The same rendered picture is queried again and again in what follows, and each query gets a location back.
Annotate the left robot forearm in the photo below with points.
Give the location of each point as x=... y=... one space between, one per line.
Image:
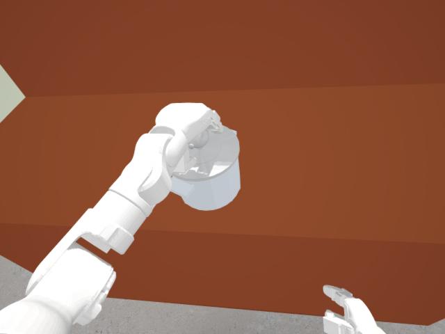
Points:
x=144 y=182

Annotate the table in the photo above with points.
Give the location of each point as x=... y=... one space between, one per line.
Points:
x=339 y=110

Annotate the left robot hand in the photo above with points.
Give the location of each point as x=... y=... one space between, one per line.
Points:
x=192 y=119

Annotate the right robot hand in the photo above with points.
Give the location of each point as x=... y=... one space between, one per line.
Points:
x=356 y=312

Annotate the knob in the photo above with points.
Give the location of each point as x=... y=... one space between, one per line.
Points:
x=201 y=140

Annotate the pot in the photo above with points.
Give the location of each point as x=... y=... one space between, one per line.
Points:
x=210 y=194

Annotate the left robot upper arm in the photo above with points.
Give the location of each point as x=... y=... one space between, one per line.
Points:
x=72 y=291

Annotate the lid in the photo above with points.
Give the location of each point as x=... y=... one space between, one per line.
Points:
x=214 y=159

